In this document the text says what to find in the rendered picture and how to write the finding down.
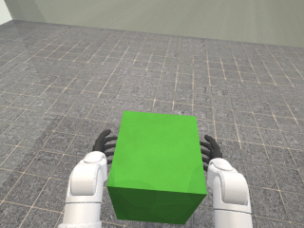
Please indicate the carton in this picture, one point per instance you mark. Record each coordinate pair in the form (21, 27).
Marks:
(157, 174)

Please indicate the robot right forearm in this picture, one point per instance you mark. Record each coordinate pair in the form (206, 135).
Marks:
(231, 198)

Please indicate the left robot hand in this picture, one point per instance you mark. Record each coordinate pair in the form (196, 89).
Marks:
(101, 146)

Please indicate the right robot hand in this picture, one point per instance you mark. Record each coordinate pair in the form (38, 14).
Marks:
(213, 153)

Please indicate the robot left forearm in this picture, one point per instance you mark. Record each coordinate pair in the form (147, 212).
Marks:
(84, 192)

